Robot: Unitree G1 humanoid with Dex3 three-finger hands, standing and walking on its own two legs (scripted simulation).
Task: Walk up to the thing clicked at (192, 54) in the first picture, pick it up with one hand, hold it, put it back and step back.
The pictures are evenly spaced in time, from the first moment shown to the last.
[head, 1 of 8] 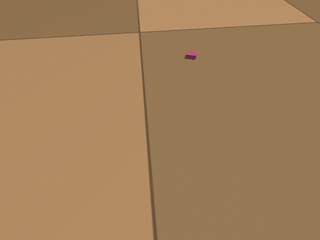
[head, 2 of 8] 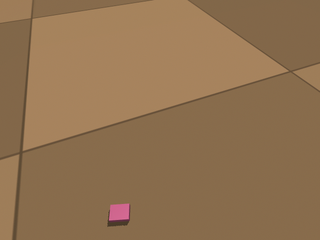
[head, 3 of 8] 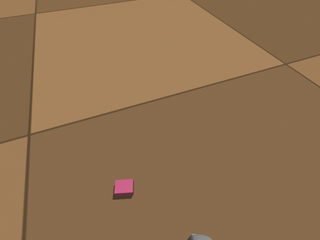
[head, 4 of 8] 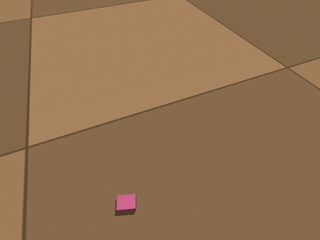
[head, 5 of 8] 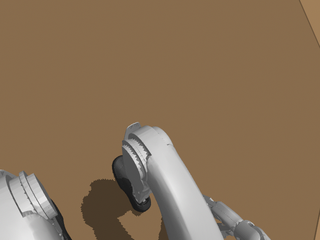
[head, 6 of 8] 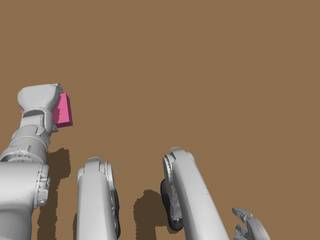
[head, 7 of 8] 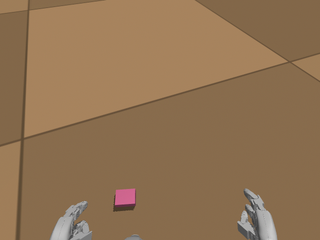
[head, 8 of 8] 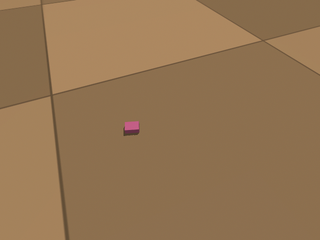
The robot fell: no
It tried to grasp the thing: yes
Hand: left
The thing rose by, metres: 0.68
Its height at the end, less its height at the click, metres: +0.00
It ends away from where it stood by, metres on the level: 0.01
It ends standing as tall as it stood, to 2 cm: yes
